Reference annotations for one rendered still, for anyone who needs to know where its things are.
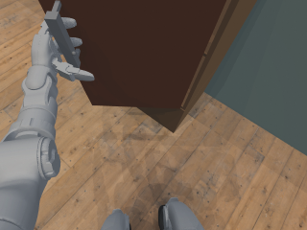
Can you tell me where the left robot upper arm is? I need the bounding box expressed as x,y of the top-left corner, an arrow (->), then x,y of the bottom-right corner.
0,136 -> 60,230

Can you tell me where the left robot forearm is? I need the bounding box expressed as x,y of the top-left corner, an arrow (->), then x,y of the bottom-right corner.
0,65 -> 59,143

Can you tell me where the right robot shin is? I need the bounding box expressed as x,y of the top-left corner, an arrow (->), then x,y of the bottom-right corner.
163,197 -> 178,230

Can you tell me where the cupboard door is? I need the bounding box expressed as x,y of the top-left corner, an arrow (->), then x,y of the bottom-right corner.
38,0 -> 226,109

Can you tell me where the right robot thigh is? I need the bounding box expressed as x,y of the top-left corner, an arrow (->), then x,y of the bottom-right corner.
163,201 -> 204,230

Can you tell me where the robot left hand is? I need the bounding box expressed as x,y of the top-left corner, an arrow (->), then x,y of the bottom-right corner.
31,17 -> 95,81

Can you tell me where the handle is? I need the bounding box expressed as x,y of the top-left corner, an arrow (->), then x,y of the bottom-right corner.
44,0 -> 81,69

